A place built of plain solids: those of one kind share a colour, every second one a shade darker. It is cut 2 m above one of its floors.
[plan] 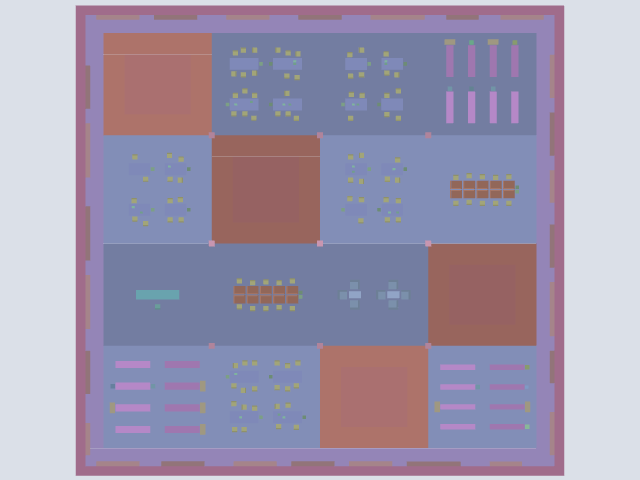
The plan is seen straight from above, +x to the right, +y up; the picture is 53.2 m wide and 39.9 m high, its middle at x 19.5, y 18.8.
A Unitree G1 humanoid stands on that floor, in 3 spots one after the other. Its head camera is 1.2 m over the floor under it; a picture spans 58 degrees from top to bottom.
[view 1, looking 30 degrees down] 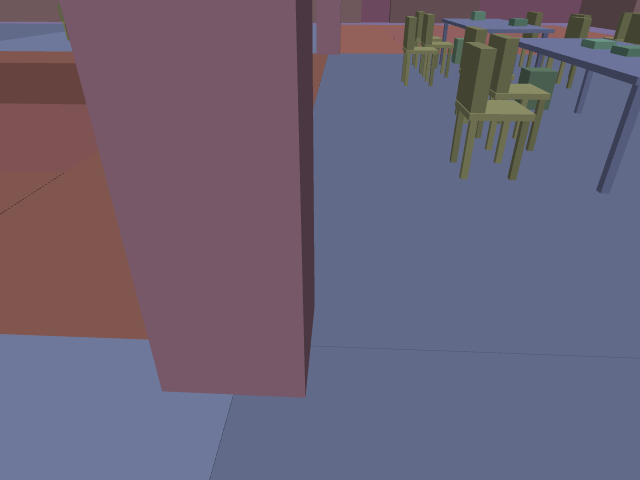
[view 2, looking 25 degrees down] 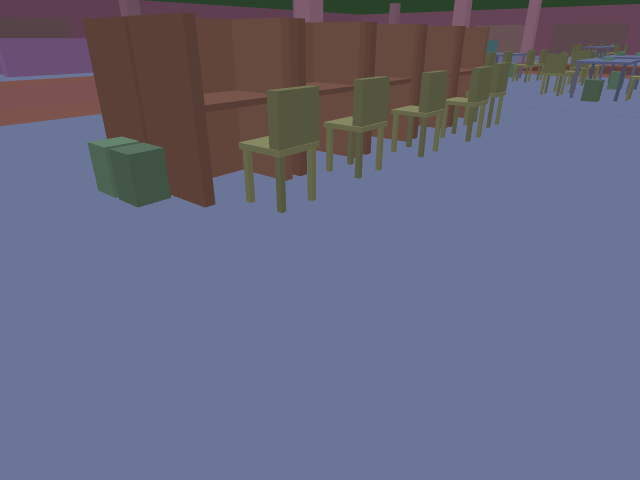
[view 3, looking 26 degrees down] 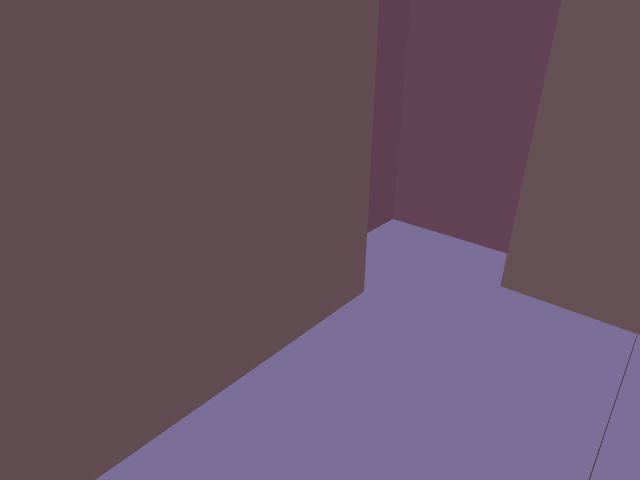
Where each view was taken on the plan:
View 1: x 20.75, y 27.85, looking -177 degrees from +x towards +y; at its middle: floor_bay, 2.40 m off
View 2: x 37.55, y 26.45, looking -140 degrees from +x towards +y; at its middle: floor_bay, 2.84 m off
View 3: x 2.45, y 1.45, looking -139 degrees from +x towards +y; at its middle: wallshelf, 1.78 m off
